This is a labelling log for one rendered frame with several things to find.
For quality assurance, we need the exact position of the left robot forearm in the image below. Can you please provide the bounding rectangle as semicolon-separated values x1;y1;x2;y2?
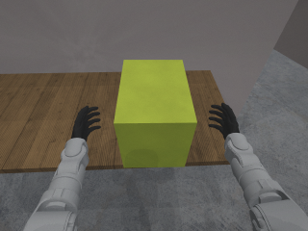
22;138;90;231

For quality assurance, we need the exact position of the right robot hand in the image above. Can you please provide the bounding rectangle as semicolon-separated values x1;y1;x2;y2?
208;102;240;140

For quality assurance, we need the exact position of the robot right upper arm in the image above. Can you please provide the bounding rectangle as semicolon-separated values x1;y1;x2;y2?
249;199;308;231

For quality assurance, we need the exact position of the carton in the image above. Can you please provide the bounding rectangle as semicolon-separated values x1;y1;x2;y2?
114;60;197;168

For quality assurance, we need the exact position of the left robot hand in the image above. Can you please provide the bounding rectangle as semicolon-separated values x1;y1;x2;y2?
71;106;101;142

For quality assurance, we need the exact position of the right robot forearm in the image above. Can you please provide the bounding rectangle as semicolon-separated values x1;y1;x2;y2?
224;133;308;221

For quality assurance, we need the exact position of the robot left upper arm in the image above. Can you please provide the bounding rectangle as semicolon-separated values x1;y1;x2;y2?
25;211;79;231

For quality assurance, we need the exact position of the table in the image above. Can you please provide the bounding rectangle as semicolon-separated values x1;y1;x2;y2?
0;70;230;214

